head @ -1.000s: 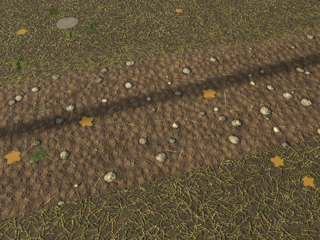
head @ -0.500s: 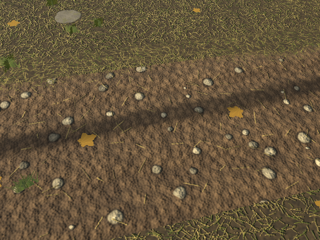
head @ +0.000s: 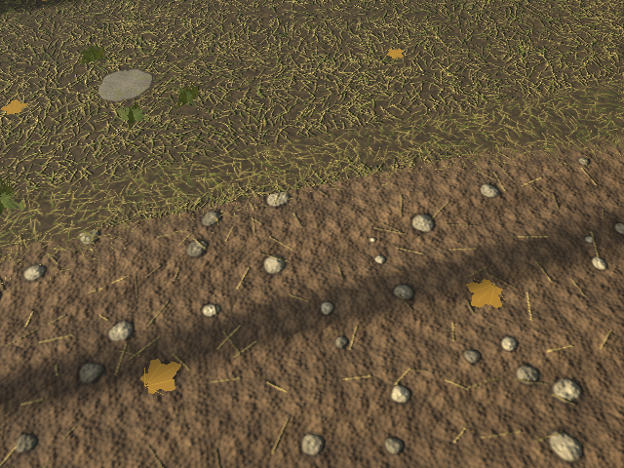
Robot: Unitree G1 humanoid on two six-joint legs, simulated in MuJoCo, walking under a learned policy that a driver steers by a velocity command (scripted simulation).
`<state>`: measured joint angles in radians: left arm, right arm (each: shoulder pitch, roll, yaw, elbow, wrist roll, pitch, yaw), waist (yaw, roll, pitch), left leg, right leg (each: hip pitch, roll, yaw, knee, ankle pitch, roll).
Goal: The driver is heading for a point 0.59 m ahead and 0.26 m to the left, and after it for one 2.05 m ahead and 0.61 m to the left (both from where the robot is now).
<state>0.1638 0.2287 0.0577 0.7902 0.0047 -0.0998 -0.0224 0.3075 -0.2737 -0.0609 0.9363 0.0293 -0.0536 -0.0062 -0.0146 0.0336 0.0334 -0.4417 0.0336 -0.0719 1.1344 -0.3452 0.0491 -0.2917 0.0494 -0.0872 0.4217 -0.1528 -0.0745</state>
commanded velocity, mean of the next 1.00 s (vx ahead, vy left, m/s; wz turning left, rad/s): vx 0.50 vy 0.00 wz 0.53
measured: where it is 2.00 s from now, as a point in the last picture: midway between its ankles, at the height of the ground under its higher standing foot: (159, 293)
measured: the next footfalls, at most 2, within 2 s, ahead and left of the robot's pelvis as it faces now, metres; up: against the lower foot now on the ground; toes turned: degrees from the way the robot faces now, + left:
left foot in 0.40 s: +0.36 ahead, +0.18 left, +0.00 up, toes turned +15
right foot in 0.88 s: +0.69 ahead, +0.09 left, +0.00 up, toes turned +33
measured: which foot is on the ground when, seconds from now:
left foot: up 0.00-0.38, down 0.40-0.90, up 0.92-1.00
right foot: down 0.00-0.42, up 0.44-0.86, down 0.88-1.00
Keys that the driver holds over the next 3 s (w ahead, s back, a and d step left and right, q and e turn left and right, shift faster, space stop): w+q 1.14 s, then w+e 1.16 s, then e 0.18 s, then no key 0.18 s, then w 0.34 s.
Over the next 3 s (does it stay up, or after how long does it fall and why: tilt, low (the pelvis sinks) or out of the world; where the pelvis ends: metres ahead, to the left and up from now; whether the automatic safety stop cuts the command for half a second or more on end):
stays up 1.34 0.49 0.01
